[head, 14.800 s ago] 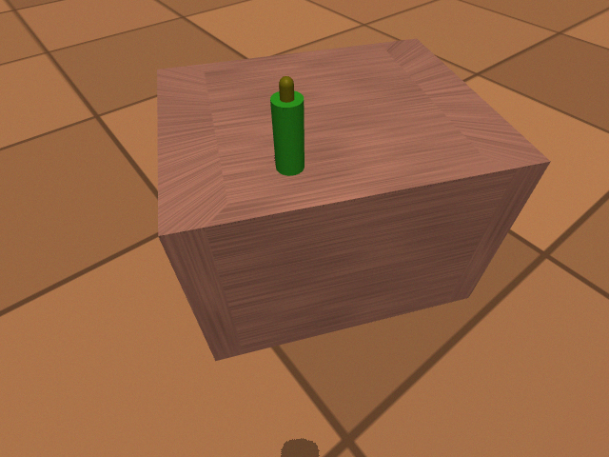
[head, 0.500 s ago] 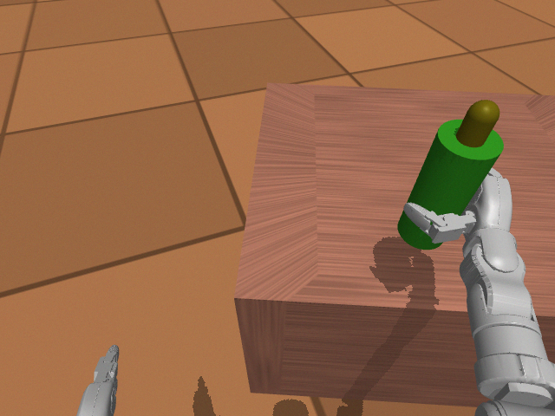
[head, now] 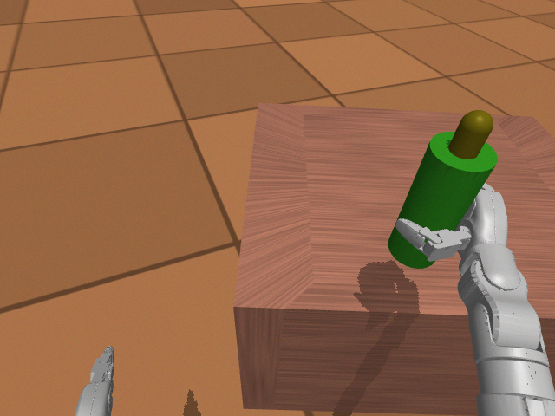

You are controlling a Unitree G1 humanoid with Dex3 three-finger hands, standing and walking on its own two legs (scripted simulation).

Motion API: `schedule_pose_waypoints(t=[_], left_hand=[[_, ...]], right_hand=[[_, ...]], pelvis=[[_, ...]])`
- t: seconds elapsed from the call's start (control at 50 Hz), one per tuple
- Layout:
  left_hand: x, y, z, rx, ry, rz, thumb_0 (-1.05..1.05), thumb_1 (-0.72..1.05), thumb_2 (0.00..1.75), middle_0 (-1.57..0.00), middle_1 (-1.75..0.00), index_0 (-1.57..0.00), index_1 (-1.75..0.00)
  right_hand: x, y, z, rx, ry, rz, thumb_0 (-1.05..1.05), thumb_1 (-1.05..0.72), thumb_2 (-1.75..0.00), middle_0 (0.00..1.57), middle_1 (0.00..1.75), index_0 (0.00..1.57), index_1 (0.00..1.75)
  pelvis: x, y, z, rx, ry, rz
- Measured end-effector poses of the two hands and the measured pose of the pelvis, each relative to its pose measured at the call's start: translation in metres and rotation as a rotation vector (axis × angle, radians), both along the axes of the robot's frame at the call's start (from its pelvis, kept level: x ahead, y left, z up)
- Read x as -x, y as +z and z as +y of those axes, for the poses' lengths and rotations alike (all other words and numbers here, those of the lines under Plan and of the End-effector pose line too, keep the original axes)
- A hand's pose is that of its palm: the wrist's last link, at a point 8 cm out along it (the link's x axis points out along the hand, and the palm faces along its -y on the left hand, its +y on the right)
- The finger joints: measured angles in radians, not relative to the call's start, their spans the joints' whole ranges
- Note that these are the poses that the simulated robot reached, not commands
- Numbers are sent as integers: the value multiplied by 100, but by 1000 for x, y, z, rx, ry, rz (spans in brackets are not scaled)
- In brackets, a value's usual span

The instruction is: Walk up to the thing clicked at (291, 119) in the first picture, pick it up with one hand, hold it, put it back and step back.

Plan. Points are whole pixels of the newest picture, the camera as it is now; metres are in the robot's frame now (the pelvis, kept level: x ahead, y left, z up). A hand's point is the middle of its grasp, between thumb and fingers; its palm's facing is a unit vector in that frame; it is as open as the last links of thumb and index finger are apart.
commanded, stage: lift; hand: right
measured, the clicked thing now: (440, 193) +0.36 -0.17 +0.19
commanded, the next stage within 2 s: hold in 0.20 s
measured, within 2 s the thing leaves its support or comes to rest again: neither
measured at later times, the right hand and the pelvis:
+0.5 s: hand (443, 216) +0.33 -0.17 +0.17, palm faces +0.18 +0.98 -0.02, open 10.1 cm; pelvis +0.00 +0.00 +0.00, yaw +0 degrees
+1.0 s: hand (447, 213) +0.33 -0.17 +0.19, palm faces +0.18 +0.98 -0.02, open 10.1 cm; pelvis +0.00 +0.00 +0.01, yaw -1 degrees
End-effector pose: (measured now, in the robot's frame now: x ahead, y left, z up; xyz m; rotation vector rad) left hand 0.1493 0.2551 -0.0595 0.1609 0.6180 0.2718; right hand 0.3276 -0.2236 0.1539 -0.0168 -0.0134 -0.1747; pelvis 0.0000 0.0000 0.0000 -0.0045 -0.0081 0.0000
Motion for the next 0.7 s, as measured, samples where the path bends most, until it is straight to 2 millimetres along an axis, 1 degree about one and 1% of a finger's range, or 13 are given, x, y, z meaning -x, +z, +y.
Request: schedule_pose_waypoints(t=[0.14, 0.3, 0.38, 0.5, 0.7], left_hand=[[1, 0, 2, 2, 4, -5, -2, -54, 5, -5, -5, -4, -5], [3, -3, 2, 5, 1, 8, -2, -54, 5, -5, -5, -4, -5], [1, -2, -2, 12, -4, 1, -2, -54, 5, -5, -5, -4, -5], [-1, -2, -1, 7, 2, -1, -2, -53, 5, -5, -5, -5, -5], [-5, -1, -7, 21, -18, -18, -2, -53, 5, -5, -6, -5, -5]], right_hand=[[11, 7, 2, -2, -1, -4, 0, 44, -114, 71, 107, 73, 108], [18, 12, 1, 1, -2, -1, 0, 44, -114, 71, 107, 73, 108], [21, 14, 1, 4, -3, 1, 0, 44, -114, 71, 107, 73, 108], [25, 20, 0, 2, -5, -8, 0, 44, -114, 71, 107, 73, 107], [32, 23, -3, 11, -6, 7, 0, 44, -114, 71, 107, 73, 108]], pelvis=[[2, 2, 1, 1, -2, -16], [4, 3, 0, 0, -4, -23], [4, 4, 0, 0, -4, -28], [2, 5, -2, -2, -6, -35], [1, 6, -2, -2, -7, -44]])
